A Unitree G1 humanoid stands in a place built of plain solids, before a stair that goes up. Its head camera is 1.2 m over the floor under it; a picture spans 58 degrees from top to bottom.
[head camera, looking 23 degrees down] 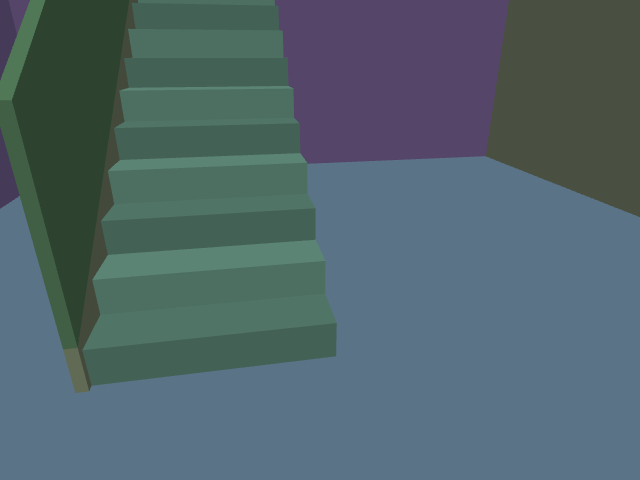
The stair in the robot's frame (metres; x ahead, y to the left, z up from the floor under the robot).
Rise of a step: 0.17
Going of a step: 0.25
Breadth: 0.99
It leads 11 degrees to the left of straight ahead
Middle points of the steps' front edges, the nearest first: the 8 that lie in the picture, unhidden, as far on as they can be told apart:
1.44 0.42 0.17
1.69 0.46 0.34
1.93 0.51 0.51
2.18 0.55 0.68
2.42 0.60 0.85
2.67 0.65 1.02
2.92 0.69 1.19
3.16 0.74 1.36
